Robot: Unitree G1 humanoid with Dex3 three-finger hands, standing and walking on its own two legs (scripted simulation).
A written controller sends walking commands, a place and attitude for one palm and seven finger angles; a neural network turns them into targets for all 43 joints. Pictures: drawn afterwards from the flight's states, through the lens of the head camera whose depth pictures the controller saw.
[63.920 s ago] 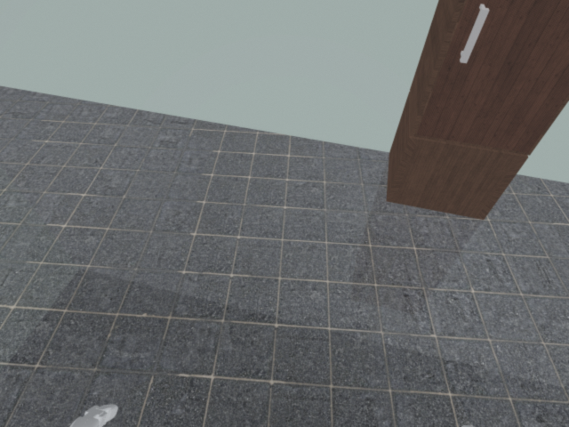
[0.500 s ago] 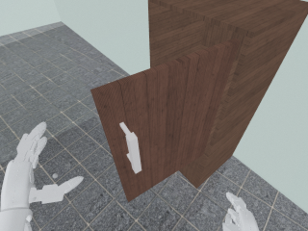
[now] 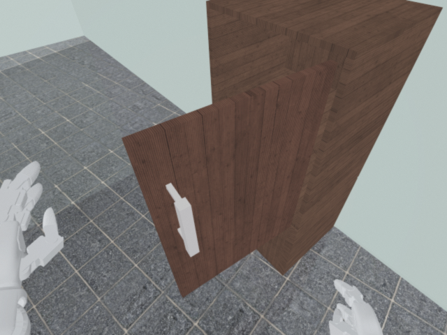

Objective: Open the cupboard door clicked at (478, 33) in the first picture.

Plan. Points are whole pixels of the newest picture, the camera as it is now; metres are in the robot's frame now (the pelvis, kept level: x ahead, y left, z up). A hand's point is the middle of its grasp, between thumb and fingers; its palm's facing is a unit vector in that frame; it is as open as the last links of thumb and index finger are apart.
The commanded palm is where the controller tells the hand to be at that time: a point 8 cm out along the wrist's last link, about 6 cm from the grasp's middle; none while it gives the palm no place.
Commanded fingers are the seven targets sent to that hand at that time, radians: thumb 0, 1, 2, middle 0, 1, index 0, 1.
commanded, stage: draw the hand back to the body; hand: left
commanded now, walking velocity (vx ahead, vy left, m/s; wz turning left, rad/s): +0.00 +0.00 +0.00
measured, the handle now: (182, 221) +0.29 +0.12 +0.05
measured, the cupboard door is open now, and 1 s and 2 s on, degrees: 83 83 83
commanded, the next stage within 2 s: step back with the hand held close in 0.20 s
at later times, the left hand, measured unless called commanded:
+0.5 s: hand (57, 240) +0.18 +0.25 +0.16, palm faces +0.42 -0.79 -0.46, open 7.4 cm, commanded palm +0.12 +0.29 +0.17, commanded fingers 0.00 0.90 0.90 -0.20 -0.30 -0.20 -0.30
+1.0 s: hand out of the picture +0.10 +0.29 +0.14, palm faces +0.50 -0.73 -0.47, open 7.4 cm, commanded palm +0.04 +0.32 +0.17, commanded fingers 0.00 0.90 0.90 -0.20 -0.30 -0.20 -0.30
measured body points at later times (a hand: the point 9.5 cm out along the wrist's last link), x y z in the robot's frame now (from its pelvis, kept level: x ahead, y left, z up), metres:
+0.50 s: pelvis -0.03 -0.01 +0.00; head -0.02 -0.02 +0.45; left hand +0.15 +0.29 +0.18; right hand +0.16 -0.24 -0.09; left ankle -0.03 +0.08 -0.74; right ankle +0.01 -0.10 -0.74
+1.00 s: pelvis -0.09 +0.01 -0.02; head -0.07 +0.02 +0.43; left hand +0.07 +0.32 +0.17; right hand +0.08 -0.22 -0.10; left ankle -0.03 +0.08 -0.74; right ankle -0.16 -0.10 -0.74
